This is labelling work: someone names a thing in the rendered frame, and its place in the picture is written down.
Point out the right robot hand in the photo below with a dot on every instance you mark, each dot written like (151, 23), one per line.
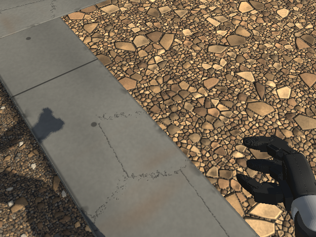
(289, 168)

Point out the robot right forearm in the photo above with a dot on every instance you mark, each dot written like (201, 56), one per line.
(303, 212)

